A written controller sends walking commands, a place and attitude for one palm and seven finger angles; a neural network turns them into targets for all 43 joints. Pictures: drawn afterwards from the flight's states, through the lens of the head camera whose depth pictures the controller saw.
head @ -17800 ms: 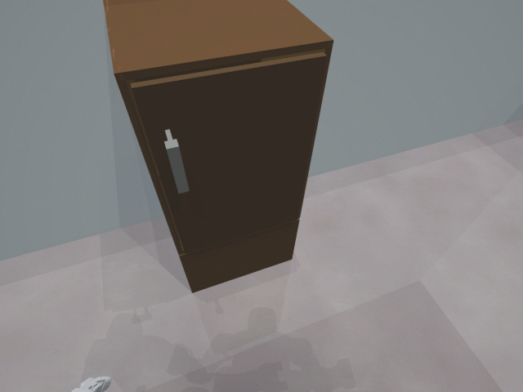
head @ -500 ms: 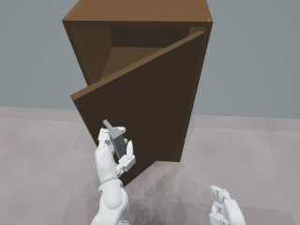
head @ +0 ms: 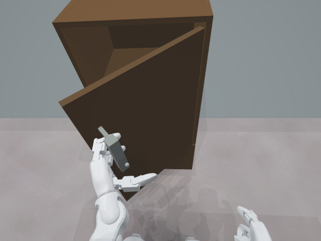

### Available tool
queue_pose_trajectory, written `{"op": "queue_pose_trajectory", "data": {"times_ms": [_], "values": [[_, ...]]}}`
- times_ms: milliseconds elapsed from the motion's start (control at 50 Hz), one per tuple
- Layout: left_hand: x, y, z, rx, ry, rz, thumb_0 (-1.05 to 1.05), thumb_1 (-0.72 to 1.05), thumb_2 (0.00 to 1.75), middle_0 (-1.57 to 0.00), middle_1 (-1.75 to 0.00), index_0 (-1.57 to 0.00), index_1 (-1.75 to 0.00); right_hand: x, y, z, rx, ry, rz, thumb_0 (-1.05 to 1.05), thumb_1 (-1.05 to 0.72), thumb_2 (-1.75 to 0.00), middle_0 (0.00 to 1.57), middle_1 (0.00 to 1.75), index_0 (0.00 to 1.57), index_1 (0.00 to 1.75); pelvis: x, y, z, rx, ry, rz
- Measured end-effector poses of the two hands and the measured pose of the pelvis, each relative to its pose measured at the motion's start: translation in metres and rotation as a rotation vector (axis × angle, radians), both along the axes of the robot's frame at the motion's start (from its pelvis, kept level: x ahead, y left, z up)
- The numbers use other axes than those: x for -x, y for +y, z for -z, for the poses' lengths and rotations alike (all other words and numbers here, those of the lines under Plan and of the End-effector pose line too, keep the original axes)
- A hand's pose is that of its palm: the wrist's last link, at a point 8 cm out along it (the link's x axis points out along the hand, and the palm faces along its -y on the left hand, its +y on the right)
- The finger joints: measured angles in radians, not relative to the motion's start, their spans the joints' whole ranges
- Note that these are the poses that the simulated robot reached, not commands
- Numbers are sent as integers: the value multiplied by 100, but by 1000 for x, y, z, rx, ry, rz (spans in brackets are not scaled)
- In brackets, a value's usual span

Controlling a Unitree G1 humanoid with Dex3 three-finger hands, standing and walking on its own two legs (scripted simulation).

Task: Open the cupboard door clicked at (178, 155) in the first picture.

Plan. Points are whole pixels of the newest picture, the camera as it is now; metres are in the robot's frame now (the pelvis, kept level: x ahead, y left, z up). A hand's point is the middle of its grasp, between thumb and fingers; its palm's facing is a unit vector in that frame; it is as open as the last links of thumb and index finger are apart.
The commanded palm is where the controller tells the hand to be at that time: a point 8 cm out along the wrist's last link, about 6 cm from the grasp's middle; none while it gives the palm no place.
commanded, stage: open thumb and fingers to let go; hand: left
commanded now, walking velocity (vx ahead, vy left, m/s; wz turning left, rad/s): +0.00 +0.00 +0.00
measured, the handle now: (113, 149) +0.34 +0.13 +0.05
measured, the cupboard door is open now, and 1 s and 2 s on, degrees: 44 44 44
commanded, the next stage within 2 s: slide the hand sideways off the handle in 0.26 s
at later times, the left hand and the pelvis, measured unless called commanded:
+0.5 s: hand (118, 176) +0.27 +0.11 +0.04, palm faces -0.02 -1.00 -0.10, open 16.2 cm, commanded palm +0.24 +0.15 +0.05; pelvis -0.01 +0.05 -0.01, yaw -1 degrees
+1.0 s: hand (99, 189) +0.23 +0.14 +0.05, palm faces -0.08 -1.00 +0.03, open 16.3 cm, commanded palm +0.21 +0.19 +0.05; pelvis -0.01 +0.10 -0.01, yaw -3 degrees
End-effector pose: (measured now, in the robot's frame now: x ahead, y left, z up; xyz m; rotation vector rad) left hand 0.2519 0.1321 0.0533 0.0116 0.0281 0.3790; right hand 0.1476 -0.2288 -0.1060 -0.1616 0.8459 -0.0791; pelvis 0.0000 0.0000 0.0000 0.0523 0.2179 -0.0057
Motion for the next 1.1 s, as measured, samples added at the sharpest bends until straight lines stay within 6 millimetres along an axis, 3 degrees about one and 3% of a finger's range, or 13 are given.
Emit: {"op": "queue_pose_trajectory", "data": {"times_ms": [140,380,520,580,680,880,980,1100], "values": [[3,9,2,7,-4,-10,0,-46,32,-26,-94,-26,-94,-4,11,-4,9,-21,-12,1,-91,-90,20,30,20,30,3,9,1,9,0,-2],[2,6,3,11,-14,79,-1,-50,30,-23,-48,-24,-49,-3,43,-10,14,-54,-8,1,-91,-90,20,30,20,30,10,35,3,34,-7,8],[7,33,3,-91,-41,467,-1,-50,30,-20,-37,-13,-38,7,59,-12,12,-61,-7,1,-91,-89,20,30,20,30,14,52,6,50,-22,12],[11,39,1,-18,-36,559,-1,-50,30,-18,-34,-11,-35,12,65,-16,11,-80,16,1,-91,-89,20,30,20,30,16,63,5,64,-38,17],[16,39,-1,108,-46,515,-1,-50,30,-15,-31,-12,-32,14,76,-25,21,-106,25,1,-91,-89,20,30,20,30,16,77,4,70,-37,29],[33,50,8,19,-39,499,-1,-50,30,-15,-30,-14,-30,3,100,-26,19,-122,-16,1,-91,-90,20,30,20,30,15,93,15,81,-20,36],[36,65,2,36,-37,461,-1,-50,30,-15,-30,-15,-30,-4,111,-25,0,-126,-23,1,-91,-89,20,30,20,30,11,97,14,88,-22,34],[42,67,-1,48,-25,465,-1,-50,30,-15,-30,-16,-30,-12,116,-27,-9,-135,-36,1,-91,-89,20,30,20,30,5,97,13,89,-13,31]]}}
